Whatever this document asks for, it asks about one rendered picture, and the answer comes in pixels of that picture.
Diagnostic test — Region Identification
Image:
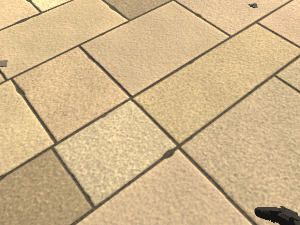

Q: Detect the right robot hand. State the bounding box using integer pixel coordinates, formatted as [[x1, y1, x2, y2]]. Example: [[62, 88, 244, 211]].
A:
[[254, 206, 300, 225]]

